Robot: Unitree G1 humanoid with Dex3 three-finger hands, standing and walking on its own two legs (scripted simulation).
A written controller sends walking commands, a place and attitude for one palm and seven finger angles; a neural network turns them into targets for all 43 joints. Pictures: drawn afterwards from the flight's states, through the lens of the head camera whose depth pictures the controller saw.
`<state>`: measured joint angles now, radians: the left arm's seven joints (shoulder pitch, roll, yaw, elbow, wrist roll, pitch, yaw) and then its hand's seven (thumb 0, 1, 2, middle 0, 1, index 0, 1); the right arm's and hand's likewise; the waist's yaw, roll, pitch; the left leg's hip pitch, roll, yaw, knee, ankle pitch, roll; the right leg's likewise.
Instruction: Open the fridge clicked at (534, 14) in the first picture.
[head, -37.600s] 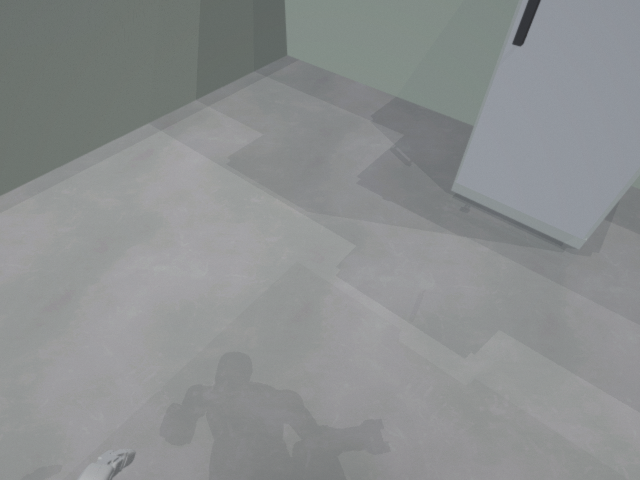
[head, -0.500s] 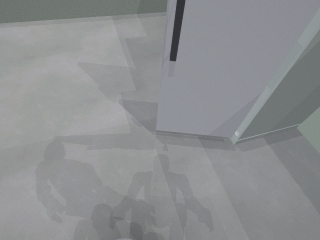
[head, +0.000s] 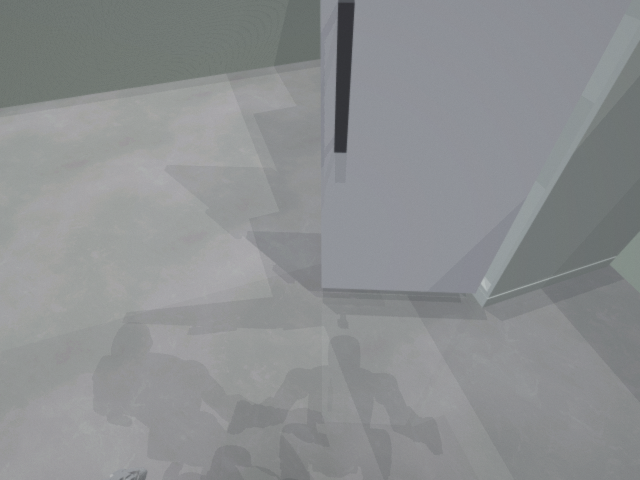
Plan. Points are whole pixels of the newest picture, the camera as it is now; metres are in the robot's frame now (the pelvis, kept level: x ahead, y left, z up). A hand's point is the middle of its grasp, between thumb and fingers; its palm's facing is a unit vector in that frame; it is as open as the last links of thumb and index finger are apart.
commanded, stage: let the arm hang, fingers relaxed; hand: left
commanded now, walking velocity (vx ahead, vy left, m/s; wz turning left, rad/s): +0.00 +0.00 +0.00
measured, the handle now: (343, 79) +0.81 +0.00 +0.11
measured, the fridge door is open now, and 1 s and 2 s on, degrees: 68 68 68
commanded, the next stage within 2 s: look to check the result in 0.14 s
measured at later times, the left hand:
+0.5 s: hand out of the picture +0.09 +0.24 -0.16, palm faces -0.03 -0.94 -0.33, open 7.4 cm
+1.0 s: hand out of the picture +0.11 +0.22 -0.16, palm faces -0.04 -0.95 -0.32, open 7.4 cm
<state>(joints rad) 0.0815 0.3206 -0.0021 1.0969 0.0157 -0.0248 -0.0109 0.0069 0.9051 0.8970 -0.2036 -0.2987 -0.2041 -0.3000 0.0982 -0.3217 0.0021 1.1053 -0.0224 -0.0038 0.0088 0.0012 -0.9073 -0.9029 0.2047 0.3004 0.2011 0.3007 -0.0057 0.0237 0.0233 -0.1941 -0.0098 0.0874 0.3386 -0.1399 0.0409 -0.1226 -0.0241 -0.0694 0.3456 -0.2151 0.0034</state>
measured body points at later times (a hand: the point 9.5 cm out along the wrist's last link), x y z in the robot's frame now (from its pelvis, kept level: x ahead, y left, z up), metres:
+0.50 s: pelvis +0.02 -0.01 +0.00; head +0.04 -0.01 +0.45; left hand +0.09 +0.29 -0.13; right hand +0.10 -0.30 -0.14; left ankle +0.03 +0.09 -0.75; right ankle -0.02 -0.12 -0.75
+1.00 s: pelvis +0.03 -0.02 +0.00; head +0.04 -0.02 +0.45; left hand +0.11 +0.27 -0.13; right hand +0.10 -0.32 -0.13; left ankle +0.03 +0.09 -0.75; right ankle -0.02 -0.12 -0.75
